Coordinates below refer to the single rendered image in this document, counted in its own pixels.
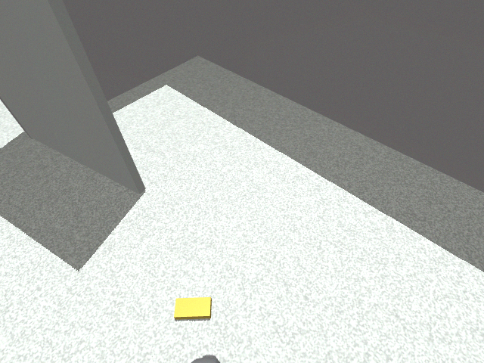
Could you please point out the small box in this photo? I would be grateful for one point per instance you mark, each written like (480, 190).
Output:
(193, 308)

